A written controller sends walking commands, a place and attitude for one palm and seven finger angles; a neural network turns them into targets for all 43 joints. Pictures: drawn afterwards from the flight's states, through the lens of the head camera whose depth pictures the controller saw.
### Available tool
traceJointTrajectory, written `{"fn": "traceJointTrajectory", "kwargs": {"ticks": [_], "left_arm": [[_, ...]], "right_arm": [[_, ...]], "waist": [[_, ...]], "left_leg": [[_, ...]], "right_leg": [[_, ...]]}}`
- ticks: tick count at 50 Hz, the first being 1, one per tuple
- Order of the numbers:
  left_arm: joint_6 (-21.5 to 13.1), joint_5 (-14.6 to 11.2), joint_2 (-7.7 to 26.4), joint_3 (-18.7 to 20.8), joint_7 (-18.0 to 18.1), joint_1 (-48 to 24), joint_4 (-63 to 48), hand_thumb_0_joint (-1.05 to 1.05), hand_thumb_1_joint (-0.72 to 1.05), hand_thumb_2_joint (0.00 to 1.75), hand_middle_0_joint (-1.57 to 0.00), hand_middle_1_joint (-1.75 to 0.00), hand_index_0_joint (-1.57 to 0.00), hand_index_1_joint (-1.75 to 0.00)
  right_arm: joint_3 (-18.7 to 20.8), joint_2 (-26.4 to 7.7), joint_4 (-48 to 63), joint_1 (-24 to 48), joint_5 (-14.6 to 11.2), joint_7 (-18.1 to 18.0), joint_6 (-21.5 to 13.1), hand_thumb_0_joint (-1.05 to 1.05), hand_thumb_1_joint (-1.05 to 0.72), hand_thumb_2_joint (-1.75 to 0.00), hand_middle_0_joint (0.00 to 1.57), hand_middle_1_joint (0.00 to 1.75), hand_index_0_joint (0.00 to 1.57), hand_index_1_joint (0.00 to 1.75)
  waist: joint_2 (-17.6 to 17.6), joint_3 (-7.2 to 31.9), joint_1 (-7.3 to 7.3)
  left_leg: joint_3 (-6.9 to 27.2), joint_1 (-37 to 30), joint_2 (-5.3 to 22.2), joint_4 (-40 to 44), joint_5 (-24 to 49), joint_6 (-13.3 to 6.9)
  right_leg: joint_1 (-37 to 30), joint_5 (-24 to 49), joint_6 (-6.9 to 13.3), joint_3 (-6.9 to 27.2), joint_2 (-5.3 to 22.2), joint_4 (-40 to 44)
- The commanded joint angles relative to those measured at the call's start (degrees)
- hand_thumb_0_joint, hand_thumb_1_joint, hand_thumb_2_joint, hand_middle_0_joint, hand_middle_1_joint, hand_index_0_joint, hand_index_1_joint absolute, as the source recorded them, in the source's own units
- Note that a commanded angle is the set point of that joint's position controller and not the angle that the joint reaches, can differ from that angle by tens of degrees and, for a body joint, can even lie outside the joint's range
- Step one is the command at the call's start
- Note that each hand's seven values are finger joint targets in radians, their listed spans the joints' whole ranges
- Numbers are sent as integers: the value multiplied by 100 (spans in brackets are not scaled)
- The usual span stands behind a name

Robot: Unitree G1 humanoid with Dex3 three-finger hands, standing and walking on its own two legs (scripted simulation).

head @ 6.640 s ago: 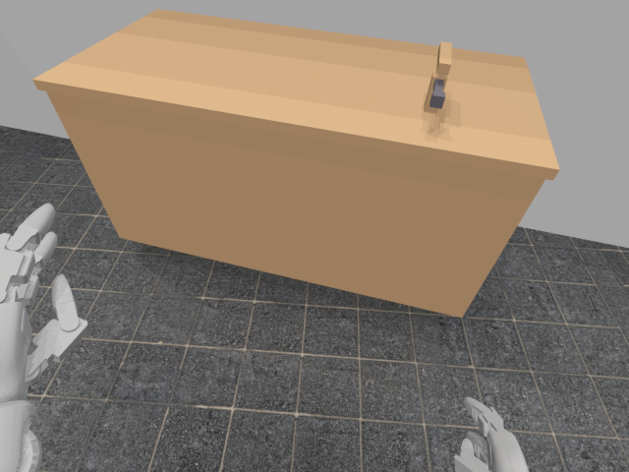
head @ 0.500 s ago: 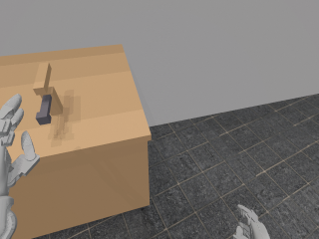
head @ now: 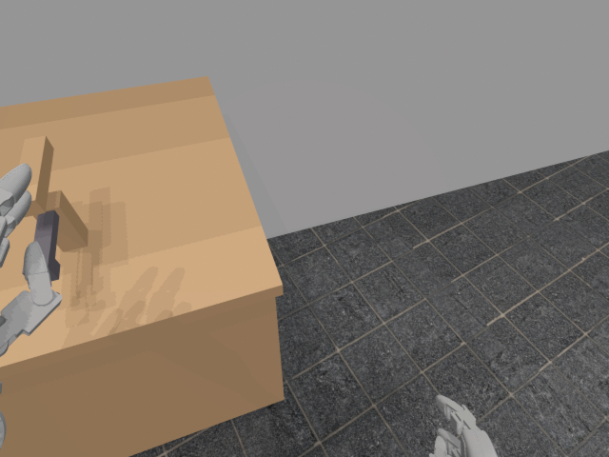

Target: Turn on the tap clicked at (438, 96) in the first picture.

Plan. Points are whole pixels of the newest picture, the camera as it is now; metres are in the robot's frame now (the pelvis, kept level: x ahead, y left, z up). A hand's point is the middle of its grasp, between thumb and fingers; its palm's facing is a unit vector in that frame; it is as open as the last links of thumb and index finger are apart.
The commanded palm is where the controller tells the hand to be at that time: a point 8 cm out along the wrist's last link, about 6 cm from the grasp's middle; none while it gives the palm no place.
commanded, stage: come to a stop and stand still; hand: left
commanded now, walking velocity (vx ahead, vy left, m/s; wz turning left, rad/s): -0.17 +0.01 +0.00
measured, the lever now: (42, 268) +0.32 +0.35 +0.08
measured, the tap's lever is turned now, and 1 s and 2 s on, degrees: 0 0 0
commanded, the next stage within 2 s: look again from close up in 0.92 s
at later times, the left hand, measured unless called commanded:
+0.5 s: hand (44, 281) +0.25 +0.26 +0.17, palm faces +0.41 -0.84 -0.35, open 7.4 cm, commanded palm +0.20 +0.30 +0.19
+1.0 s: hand (42, 263) +0.27 +0.27 +0.17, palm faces +0.38 -0.86 -0.36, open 7.4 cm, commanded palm +0.22 +0.31 +0.19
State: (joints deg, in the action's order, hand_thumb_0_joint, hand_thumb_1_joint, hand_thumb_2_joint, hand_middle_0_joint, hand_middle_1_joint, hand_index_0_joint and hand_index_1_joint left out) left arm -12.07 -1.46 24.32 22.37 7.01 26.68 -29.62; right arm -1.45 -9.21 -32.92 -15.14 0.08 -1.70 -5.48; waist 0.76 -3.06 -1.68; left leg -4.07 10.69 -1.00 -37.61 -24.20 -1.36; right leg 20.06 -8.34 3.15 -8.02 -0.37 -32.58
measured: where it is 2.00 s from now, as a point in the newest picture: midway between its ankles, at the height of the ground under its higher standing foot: outside the picture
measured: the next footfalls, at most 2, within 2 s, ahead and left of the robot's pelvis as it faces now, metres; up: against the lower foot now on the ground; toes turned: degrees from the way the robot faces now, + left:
left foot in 0.18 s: +0.09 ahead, +0.14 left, +0.00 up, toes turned -2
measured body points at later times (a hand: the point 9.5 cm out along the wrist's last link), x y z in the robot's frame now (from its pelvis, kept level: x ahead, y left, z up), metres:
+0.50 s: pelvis +0.03 +0.02 +0.02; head +0.02 +0.02 +0.47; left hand +0.22 +0.30 +0.19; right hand +0.19 -0.20 -0.07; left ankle +0.05 +0.14 -0.73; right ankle +0.06 -0.08 -0.73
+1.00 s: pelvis +0.05 +0.03 +0.02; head +0.05 +0.04 +0.47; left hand +0.24 +0.32 +0.19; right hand +0.22 -0.20 -0.06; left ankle +0.05 +0.14 -0.73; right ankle +0.06 -0.08 -0.73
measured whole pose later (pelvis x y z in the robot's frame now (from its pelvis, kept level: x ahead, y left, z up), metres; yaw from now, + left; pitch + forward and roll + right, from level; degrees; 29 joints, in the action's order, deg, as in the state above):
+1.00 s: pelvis +0.05 +0.03 +0.02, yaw -2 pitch +0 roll -1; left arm -8.5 -2.1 19.3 17.6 8.0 25.6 -23.8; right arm -0.6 -11.7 -33.7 -12.0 -0.2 -3.9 -4.2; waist 0.2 1.1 0.8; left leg 0.3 11.0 -0.2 -24.0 -13.0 -0.6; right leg 11.0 -10.1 0.4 -1.3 -0.8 -21.0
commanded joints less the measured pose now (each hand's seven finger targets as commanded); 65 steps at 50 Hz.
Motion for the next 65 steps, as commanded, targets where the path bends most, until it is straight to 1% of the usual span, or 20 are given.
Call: {"fn": "traceJointTrajectory", "kwargs": {"ticks": [1,3,4,6,7,10,13,16,21,28,35,50,51,52,53,54,57,61,63,65], "left_arm": [[-395,-220,749,872,198,-59,-874,0,90,90,-20,-30,-20,-30],[-351,-149,795,865,229,-335,-1163,0,90,90,-20,-30,-20,-30],[-337,-96,662,696,273,-364,-1248,0,90,90,-20,-30,-20,-30],[-235,-80,677,614,324,-344,-1274,0,90,90,-20,-30,-20,-30],[-207,-99,704,557,332,-434,-1330,0,90,90,-20,-30,-20,-30],[-179,-117,746,489,295,-716,-1379,0,90,90,-20,-30,-20,-30],[-182,20,632,441,264,-973,-1104,0,90,90,-20,-30,-20,-30],[-176,65,412,239,248,-762,-774,0,90,90,-20,-30,-20,-30],[-46,24,345,7,196,-847,-592,0,90,90,-20,-30,-20,-30],[-38,-21,658,298,205,-881,-827,0,90,90,-20,-30,-20,-30],[-36,-95,499,251,179,-278,-662,0,90,90,-20,-30,-20,-30],[-41,-103,483,170,197,-542,-616,0,90,90,-20,-30,-20,-30],[-649,901,5194,3496,151,-6887,-2233,0,90,90,-20,-30,-20,-30],[-427,243,1607,1183,-147,-3513,1332,0,90,90,-20,-30,-20,-30],[-285,-40,467,476,-242,-2322,1468,0,90,90,-20,-30,-20,-30],[-428,-72,533,207,-262,-2047,647,0,90,90,-20,-30,-20,-30],[-460,-126,282,-176,-224,-706,-330,0,90,90,-20,-30,-20,-30],[-441,-129,849,489,-106,-423,-475,0,90,90,-20,-30,-20,-30],[-505,-134,1232,927,-82,-847,-674,0,90,90,-20,-30,-20,-30],[-568,-144,1008,817,-99,-972,-625,0,90,90,-20,-30,-20,-30]], "right_arm": [[412,-900,854,522,-64,23,-323,0,-90,-90,20,30,20,30],[285,-796,833,747,-86,30,-203,0,-90,-90,20,30,20,30],[175,-678,783,877,-55,-24,-140,0,-90,-90,20,30,20,30],[150,-689,635,785,14,-128,-84,0,-90,-90,20,30,20,30],[209,-738,620,782,14,-161,-96,0,-90,-90,20,30,20,30],[303,-885,798,903,-61,-279,-156,0,-90,-90,20,30,20,30],[225,-815,861,931,-72,-306,-233,0,-90,-90,20,30,20,30],[279,-860,812,738,-42,-258,-348,0,-90,-90,20,30,20,30],[287,-890,667,664,-8,-168,-385,0,-90,-90,20,30,20,30],[265,-894,742,809,-18,-216,-286,0,-90,-90,20,30,20,30],[300,-909,770,750,-37,-222,-232,0,-90,-90,20,30,20,30],[308,-932,776,815,-32,-283,-151,0,-90,-90,20,30,20,30],[297,-1069,847,-10,167,-180,-448,0,-90,-90,20,30,20,30],[102,-399,416,665,-51,-114,-442,0,-90,-90,20,30,20,30],[423,-741,679,718,-163,-37,-458,0,-90,-90,20,30,20,30],[430,-914,826,594,-119,15,-491,0,-90,-90,20,30,20,30],[409,-944,919,711,-115,221,-494,0,-90,-90,20,30,20,30],[362,-971,970,841,-67,102,-470,0,-90,-90,20,30,20,30],[340,-997,984,909,-55,2,-458,0,-90,-90,20,30,20,30],[332,-943,994,872,-57,-65,-496,0,-90,-90,20,30,20,30]], "waist": [[-1275,1593,296],[-732,1165,291],[-619,1117,239],[-356,1135,146],[-298,1042,159],[250,435,223],[1178,167,263],[460,838,278],[-251,819,227],[346,1031,250],[218,1210,253],[239,997,246],[-611,-635,267],[-618,814,272],[539,1230,382],[805,1382,383],[213,1218,446],[-617,819,425],[-318,657,379],[151,722,351]], "left_leg": [[820,2109,84,-3000,-668,402],[1188,1592,551,-1977,-927,296],[890,1102,548,-1142,-621,243],[53,184,33,159,805,278],[54,-50,-29,600,1164,292],[852,560,493,1509,105,65],[1620,2034,1032,2668,-1052,-177],[970,1237,641,1859,490,-44],[504,521,157,1300,958,196],[669,441,319,1912,1848,212],[572,299,369,1730,2547,252],[575,444,310,1847,1972,218],[424,1314,617,998,2181,-100],[548,141,262,1165,2273,-112],[415,-338,264,1398,2268,78],[349,-115,366,1253,2023,54],[468,226,344,1425,1594,2],[624,410,395,1697,851,-8],[715,497,427,1859,659,-19],[780,588,517,1985,537,-106]], "right_leg": [[-2422,4019,1334,2925,2266,651],[-1298,2266,978,2658,2147,852],[-905,1815,734,2118,1817,883],[-354,-6,282,1297,1074,1067],[-208,-814,116,1217,950,1107],[55,-2453,-183,1263,483,1042],[-1227,-1228,-320,877,12,26],[-1518,-159,-263,1099,119,718],[-877,-842,-120,1661,444,1787],[-1572,388,-279,970,90,1250],[-1757,1208,-274,915,116,1139],[-1673,807,-284,933,148,1325],[-246,462,-695,1243,457,1816],[-408,269,-80,1340,667,1491],[-941,940,89,1615,476,1052],[-1247,957,-114,1643,569,1064],[-1459,337,-214,1552,502,1187],[-1000,-750,-206,1414,340,1415],[-899,-963,-211,1338,278,1365],[-1141,-638,-212,1235,218,1094]]}}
